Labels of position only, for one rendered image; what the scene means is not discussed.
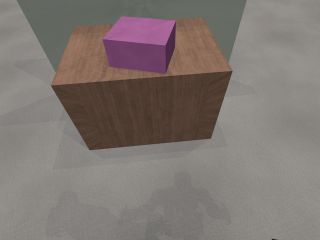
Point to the carton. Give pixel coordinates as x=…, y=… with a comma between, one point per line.
x=143, y=44

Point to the pedestal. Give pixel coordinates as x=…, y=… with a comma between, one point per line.
x=116, y=107

